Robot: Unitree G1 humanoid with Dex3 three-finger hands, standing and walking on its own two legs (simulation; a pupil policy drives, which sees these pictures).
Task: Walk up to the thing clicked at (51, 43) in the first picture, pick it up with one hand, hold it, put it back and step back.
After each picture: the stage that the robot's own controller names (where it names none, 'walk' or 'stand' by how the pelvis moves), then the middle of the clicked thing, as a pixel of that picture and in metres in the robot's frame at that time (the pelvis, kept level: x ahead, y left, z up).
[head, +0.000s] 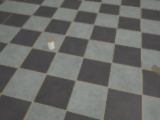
stand; (50, 43) +1.35 +0.36 -0.72
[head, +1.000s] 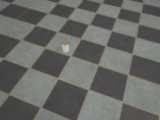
walk; (65, 46) +1.25 +0.18 -0.70
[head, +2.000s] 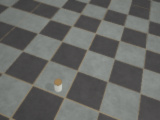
walk; (58, 85) +0.74 +0.17 -0.71
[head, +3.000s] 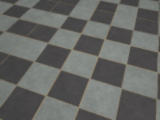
walk; out of the picture +0.40 +0.19 -0.71
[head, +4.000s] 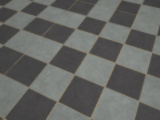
stand; out of the picture +0.29 +0.16 -0.71
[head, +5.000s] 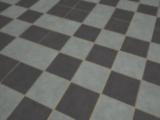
stand; out of the picture +0.28 +0.16 -0.72
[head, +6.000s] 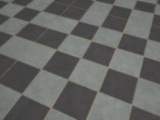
stand; out of the picture +0.28 +0.18 -0.73
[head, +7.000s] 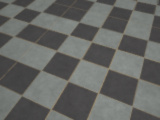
stand; out of the picture +0.27 +0.18 -0.73
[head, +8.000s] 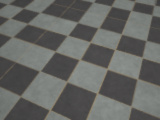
stand; out of the picture +0.26 +0.18 -0.73
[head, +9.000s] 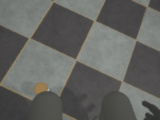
go down; (41, 90) +0.34 +0.18 -0.42
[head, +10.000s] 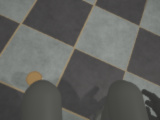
go down; (35, 81) +0.36 +0.20 -0.31
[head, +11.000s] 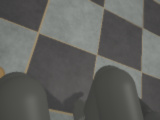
close in; out of the picture +0.34 +0.22 -0.22
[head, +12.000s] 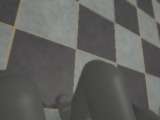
close; out of the picture +0.35 +0.23 -0.22
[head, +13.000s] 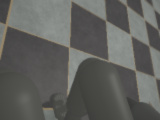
close; out of the picture +0.35 +0.23 -0.21
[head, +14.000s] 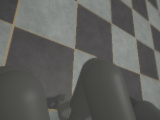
lift; out of the picture +0.34 +0.22 -0.21
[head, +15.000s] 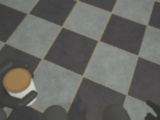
lift; (22, 88) +0.31 +0.19 +0.01
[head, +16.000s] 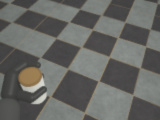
hold; (33, 86) +0.32 +0.17 +0.03
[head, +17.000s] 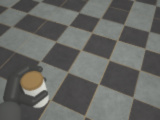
hold; (35, 90) +0.32 +0.17 +0.02
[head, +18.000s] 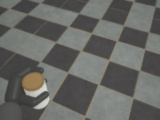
hold; (36, 91) +0.31 +0.17 +0.02
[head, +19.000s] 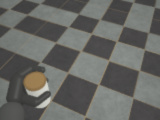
crouch; (38, 90) +0.32 +0.16 +0.03
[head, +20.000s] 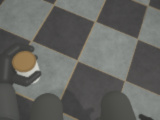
crouch; (28, 68) +0.38 +0.19 -0.07
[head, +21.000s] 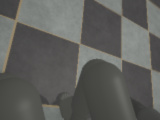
lower; out of the picture +0.38 +0.28 -0.21
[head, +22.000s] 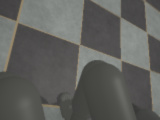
lower; out of the picture +0.36 +0.25 -0.21
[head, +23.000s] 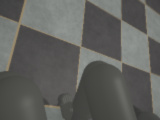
lower; out of the picture +0.37 +0.26 -0.20
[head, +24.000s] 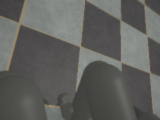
lower; out of the picture +0.37 +0.26 -0.20
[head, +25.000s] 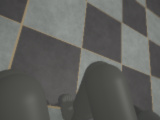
loosen; out of the picture +0.34 +0.23 -0.21
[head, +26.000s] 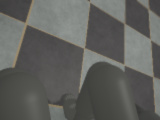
stand; out of the picture +0.35 +0.23 -0.22
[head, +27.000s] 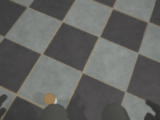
walk; (50, 100) +0.34 +0.18 -0.50
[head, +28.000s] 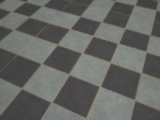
stand; out of the picture +0.30 +0.17 -0.66
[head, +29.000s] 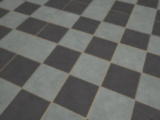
stand; out of the picture +0.30 +0.17 -0.66
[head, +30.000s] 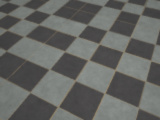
stand; out of the picture +0.31 +0.16 -0.72
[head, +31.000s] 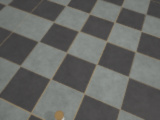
walk; (59, 117) +0.37 +0.13 -0.71
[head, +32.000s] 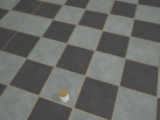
walk; (64, 95) +0.57 +0.19 -0.70
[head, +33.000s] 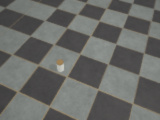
stand; (60, 65) +0.92 +0.20 -0.70
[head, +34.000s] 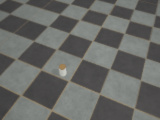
stand; (62, 70) +0.93 +0.19 -0.71
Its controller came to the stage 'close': yes
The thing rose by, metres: 0.72
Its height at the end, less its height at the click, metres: +0.00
